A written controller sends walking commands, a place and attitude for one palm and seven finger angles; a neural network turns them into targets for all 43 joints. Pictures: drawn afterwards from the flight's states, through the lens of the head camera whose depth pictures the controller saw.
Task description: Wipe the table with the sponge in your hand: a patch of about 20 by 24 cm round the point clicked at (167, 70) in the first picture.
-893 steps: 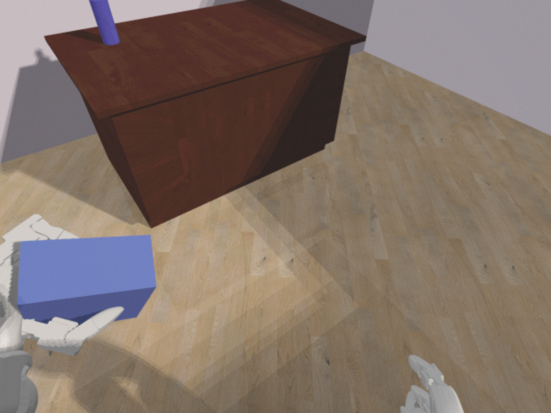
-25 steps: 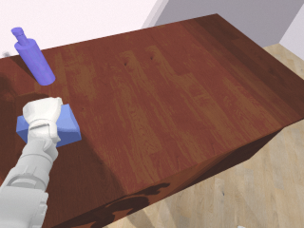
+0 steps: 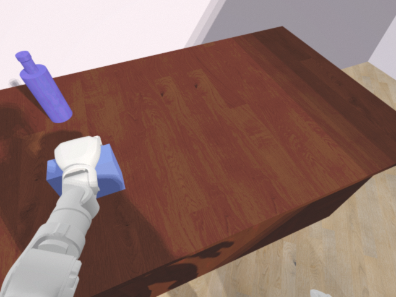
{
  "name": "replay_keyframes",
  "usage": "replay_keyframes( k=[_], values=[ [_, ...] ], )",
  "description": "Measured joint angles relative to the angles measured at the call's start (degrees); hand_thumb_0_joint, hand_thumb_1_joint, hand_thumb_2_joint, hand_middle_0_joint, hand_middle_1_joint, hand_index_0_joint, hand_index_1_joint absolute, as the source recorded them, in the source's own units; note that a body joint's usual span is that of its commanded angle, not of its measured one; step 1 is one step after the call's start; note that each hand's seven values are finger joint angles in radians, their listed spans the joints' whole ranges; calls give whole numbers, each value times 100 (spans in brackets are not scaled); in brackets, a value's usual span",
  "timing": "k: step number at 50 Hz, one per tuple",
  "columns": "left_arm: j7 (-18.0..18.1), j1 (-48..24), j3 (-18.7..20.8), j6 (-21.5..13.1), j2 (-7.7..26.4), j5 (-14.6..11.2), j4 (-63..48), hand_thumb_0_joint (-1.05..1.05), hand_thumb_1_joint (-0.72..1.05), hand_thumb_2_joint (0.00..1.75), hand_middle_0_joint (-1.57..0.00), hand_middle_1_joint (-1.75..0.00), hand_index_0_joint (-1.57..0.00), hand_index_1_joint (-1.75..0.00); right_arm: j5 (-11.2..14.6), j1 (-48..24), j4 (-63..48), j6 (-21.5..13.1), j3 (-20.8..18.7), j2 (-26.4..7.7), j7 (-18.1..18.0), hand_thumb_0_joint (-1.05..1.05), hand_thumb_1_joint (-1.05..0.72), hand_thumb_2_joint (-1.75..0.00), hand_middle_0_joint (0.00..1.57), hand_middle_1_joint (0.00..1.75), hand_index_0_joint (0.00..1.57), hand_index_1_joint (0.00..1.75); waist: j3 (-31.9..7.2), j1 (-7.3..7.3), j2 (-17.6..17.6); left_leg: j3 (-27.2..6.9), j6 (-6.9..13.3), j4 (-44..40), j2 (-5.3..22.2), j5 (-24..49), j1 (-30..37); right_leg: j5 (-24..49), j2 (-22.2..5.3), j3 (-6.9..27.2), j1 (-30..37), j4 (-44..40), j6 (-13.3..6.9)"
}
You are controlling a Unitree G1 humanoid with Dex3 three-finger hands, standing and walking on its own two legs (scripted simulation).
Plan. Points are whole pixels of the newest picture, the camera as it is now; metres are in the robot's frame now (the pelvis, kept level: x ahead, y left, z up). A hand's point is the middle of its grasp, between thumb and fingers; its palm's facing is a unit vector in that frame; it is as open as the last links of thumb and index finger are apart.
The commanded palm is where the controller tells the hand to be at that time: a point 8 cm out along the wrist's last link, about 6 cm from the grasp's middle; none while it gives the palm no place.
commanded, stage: wipe back along the middle lane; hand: left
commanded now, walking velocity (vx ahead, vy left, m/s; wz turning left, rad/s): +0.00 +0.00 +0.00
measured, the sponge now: (91, 180) +0.37 +0.28 -0.03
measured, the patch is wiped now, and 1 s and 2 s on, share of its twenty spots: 0.50 0.70 0.70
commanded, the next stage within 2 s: slide across to the third lane in 1.66 s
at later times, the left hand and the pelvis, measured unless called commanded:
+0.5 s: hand (91, 187) +0.34 +0.26 +0.01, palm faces -0.06 -0.02 -1.00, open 9.7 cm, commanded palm +0.30 +0.23 +0.04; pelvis -0.01 +0.00 +0.00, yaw +0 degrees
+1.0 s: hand (94, 204) +0.30 +0.24 +0.01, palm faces -0.04 -0.03 -1.00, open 9.7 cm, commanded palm +0.25 +0.21 +0.04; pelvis -0.01 +0.00 +0.00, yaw +0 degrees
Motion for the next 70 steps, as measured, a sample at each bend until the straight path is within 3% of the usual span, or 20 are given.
replay_keyframes(
  k=[23, 52, 70],
  values=[
    [140, 981, -393, 562, -435, 2, -1057, 0, -47, 106, -78, -138, -77, -139, 68, -330, -302, 64, 108, -3, 15, 1, -91, -90, 20, 30, 20, 30, -52, 192, 2, 15, -30, -36, -15, 10, 322, -66, -17, 18, 252, 105, -30],
    [30, 2042, -996, 1148, -683, 14, -2482, 1, -45, 106, -77, -139, -76, -140, 126, -521, -519, 52, 225, 51, 44, 1, -91, -90, 20, 30, 20, 30, -18, 399, 74, 14, -26, 62, -51, -50, 545, -161, -54, 28, 453, 260, -33],
    [-37, 3063, -1162, 1175, -711, 71, -3586, 2, -45, 106, -76, -140, -75, -140, 119, -765, -704, 27, 238, 43, 117, 1, -91, -90, 20, 30, 20, 30, 15, 519, 118, 39, -63, 26, -21, -76, 805, -220, -24, 56, 657, 307, -64]
  ],
)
